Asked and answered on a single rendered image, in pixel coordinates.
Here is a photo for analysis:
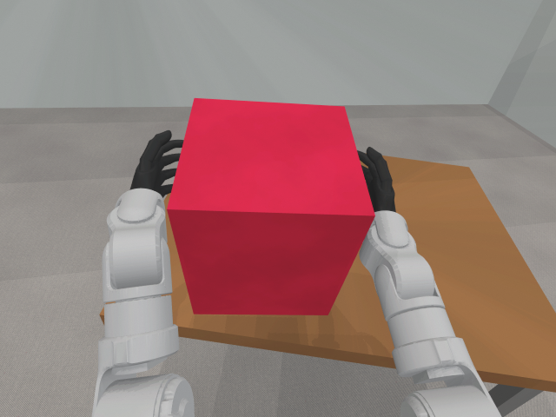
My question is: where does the right robot forearm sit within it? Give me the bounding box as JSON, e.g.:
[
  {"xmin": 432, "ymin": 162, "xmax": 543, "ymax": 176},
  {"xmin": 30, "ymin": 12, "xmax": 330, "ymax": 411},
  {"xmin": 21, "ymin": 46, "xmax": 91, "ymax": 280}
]
[{"xmin": 359, "ymin": 210, "xmax": 501, "ymax": 417}]

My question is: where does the left robot forearm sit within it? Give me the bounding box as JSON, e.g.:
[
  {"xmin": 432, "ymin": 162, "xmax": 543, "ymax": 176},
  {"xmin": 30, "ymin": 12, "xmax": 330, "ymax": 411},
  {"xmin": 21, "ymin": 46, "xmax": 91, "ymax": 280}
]
[{"xmin": 92, "ymin": 189, "xmax": 179, "ymax": 417}]

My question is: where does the robot left upper arm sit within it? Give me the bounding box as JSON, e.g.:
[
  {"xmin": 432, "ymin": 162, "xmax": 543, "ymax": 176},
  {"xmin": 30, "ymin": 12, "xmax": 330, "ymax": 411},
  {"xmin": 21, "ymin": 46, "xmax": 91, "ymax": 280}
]
[{"xmin": 94, "ymin": 374, "xmax": 195, "ymax": 417}]

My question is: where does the left robot hand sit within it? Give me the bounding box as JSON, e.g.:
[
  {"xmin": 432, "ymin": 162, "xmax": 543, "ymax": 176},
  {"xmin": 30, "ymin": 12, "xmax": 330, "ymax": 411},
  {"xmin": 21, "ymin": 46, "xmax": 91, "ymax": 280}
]
[{"xmin": 130, "ymin": 130, "xmax": 184, "ymax": 198}]

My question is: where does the carton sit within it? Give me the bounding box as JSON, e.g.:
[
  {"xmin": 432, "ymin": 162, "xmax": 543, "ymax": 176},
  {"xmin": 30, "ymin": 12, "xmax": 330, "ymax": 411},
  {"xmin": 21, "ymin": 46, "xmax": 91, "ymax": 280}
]
[{"xmin": 167, "ymin": 98, "xmax": 375, "ymax": 315}]

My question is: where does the right robot hand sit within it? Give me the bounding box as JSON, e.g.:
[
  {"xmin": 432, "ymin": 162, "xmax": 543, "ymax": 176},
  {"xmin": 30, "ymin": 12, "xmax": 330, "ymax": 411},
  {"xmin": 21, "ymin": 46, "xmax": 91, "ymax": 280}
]
[{"xmin": 357, "ymin": 147, "xmax": 396, "ymax": 212}]

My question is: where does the robot right upper arm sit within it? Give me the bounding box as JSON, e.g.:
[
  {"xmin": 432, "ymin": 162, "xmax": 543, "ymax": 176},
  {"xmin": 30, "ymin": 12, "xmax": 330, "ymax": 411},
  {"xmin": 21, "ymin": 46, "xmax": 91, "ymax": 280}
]
[{"xmin": 400, "ymin": 384, "xmax": 499, "ymax": 417}]

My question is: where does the table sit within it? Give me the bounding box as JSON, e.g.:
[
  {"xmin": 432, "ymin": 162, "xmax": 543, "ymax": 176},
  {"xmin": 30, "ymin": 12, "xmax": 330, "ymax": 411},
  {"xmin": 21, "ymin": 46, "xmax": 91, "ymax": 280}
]
[{"xmin": 99, "ymin": 153, "xmax": 556, "ymax": 417}]

